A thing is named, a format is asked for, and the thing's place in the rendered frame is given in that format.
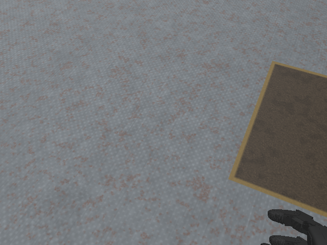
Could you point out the right robot hand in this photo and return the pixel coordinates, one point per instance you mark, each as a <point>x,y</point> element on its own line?
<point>300,221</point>

